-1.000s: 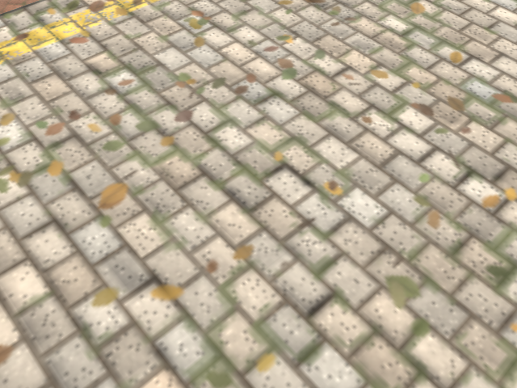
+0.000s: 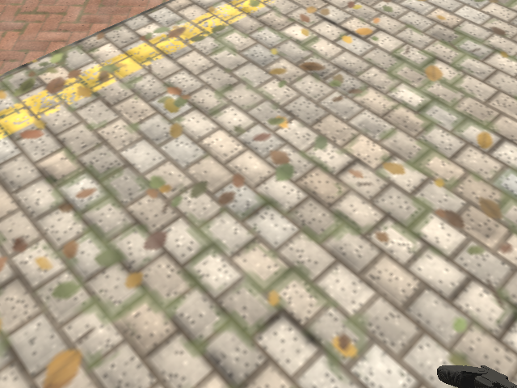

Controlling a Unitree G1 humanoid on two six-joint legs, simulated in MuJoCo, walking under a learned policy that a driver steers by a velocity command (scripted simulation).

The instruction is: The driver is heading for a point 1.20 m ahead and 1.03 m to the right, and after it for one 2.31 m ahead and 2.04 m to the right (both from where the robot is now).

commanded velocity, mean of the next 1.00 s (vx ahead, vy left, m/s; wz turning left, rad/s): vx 0.50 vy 0.00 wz -0.55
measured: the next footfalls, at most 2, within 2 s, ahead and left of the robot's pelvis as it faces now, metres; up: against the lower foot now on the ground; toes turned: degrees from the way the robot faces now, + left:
right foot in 0.54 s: +0.39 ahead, -0.18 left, +0.00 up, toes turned -22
left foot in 1.04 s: +0.74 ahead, -0.14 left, +0.00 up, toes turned -39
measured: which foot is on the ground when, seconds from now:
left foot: down 0.00-0.54, up 0.56-1.00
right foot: down 0.00-0.02, up 0.04-0.52, down 0.54-1.00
